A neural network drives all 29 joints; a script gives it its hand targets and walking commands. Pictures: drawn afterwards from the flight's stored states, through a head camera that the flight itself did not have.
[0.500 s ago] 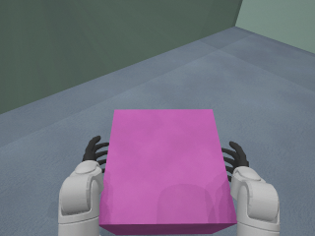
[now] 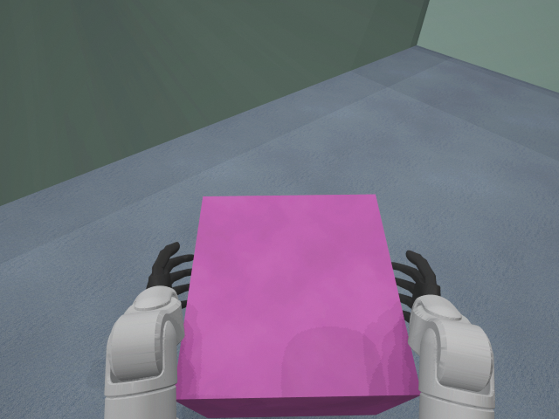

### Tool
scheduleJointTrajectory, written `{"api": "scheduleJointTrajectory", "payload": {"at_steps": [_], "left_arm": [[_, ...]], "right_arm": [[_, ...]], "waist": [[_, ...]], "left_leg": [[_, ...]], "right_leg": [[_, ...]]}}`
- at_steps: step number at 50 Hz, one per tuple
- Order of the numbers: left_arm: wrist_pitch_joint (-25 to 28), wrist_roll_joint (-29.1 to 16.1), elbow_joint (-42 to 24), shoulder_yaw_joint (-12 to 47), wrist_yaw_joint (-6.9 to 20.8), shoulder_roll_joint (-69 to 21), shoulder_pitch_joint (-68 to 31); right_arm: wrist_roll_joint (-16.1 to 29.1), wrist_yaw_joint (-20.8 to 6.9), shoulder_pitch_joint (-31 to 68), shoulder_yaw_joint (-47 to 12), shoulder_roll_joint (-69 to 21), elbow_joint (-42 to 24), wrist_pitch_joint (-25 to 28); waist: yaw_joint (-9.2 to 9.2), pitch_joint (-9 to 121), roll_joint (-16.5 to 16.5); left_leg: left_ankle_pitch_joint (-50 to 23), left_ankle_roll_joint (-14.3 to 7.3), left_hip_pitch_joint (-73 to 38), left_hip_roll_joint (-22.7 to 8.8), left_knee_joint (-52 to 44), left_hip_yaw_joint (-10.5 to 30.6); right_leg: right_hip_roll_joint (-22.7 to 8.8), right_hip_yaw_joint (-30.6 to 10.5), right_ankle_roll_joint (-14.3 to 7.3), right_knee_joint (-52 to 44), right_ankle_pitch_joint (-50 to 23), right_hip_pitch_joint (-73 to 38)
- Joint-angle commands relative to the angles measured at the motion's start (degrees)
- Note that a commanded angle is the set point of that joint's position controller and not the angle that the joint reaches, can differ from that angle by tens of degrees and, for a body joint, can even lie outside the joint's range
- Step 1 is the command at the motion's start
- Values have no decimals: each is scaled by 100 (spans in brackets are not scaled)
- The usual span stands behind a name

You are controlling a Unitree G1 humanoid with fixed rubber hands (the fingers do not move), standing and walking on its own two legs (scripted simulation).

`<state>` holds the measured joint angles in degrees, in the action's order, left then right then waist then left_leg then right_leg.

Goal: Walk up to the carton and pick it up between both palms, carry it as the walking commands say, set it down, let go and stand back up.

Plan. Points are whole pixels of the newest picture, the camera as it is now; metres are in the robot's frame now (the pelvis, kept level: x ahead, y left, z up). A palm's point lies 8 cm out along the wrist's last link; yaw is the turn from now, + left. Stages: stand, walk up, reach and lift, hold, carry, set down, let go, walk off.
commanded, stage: carry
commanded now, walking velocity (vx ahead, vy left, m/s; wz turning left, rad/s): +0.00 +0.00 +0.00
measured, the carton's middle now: (290, 307) +0.30 +0.00 +0.00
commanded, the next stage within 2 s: hold in 1.02 s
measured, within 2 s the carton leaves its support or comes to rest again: neither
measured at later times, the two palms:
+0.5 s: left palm (165, 302) +0.27 +0.17 +0.07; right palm (420, 307) +0.27 -0.17 +0.07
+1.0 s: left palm (163, 306) +0.27 +0.17 +0.05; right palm (412, 303) +0.28 -0.17 +0.06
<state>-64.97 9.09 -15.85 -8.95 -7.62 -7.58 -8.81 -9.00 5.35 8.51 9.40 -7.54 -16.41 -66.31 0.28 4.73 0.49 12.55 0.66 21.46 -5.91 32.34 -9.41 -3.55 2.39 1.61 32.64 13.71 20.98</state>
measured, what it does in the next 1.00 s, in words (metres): stands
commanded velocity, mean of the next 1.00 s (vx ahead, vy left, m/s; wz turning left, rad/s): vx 0.00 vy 0.00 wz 0.00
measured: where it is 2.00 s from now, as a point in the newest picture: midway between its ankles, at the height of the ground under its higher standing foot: outside the picture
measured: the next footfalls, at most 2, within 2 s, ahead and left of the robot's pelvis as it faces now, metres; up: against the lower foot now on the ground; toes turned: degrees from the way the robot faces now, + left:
none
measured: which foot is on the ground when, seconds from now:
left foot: down 0.00-1.00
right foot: down 0.00-1.00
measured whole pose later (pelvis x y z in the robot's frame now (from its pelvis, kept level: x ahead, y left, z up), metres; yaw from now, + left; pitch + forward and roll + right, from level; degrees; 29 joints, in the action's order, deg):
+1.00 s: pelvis +0.01 +0.00 +0.00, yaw +1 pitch +2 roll +0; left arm -50.9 11.7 -4.2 -9.8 -3.5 -7.4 -6.5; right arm -11.4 2.4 7.7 10.8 -7.5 -3.9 -51.1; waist -0.1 5.4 0.3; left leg 12.7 0.8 20.9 -5.5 32.0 -8.4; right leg -3.9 3.4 1.7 32.2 14.3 19.8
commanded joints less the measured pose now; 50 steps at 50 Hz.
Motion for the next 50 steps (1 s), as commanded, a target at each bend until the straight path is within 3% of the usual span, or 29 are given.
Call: {"api": "scheduleJointTrajectory", "payload": {"at_steps": [1, 50], "left_arm": [[-75, -2415, -93, 4096, 2009, -4803, -2468], [1569, -1506, 825, 3342, 1918, -4151, -2164]], "right_arm": [[2472, -1822, 2816, -4053, -4672, -316, 83], [1496, -1724, 2346, -3162, -4067, 953, 1689]], "waist": [[-8, 1251, -22], [-33, 1267, -59]], "left_leg": [[-43, 12, -749, -344, -535, 567], [-265, -36, -833, -318, -545, 701]], "right_leg": [[-364, -397, -336, -571, -476, -173], [-385, -286, -258, -606, -401, -217]]}}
